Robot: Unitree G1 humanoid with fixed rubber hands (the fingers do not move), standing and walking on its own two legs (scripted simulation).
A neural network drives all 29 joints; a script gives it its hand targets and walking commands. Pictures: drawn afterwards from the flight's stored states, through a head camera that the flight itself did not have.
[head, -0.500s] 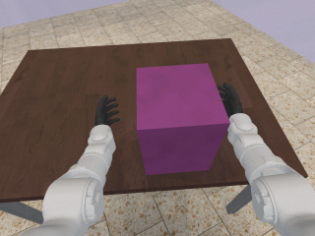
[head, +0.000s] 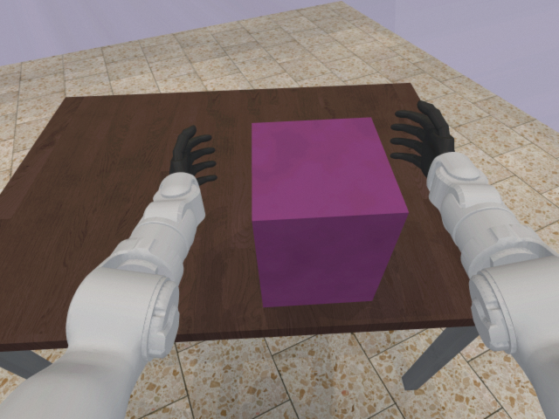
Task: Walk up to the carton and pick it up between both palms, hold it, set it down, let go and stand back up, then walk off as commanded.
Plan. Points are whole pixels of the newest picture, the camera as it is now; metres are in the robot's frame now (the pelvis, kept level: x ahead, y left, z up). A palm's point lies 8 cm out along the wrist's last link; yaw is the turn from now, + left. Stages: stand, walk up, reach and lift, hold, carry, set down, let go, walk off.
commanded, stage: set down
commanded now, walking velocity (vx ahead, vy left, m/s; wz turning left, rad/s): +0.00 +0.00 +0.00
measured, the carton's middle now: (314, 216) +0.47 +0.00 +0.01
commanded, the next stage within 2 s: none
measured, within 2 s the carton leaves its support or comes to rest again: neither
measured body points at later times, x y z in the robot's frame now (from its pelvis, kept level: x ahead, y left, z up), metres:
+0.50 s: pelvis -0.01 +0.00 +0.01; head +0.04 +0.01 +0.46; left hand +0.46 +0.21 +0.18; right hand +0.49 -0.17 +0.18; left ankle +0.02 +0.15 -0.73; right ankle -0.01 -0.13 -0.73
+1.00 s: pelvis -0.02 +0.00 +0.01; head +0.02 +0.01 +0.46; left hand +0.40 +0.23 +0.11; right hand +0.45 -0.19 +0.13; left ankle +0.02 +0.15 -0.73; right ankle -0.01 -0.13 -0.73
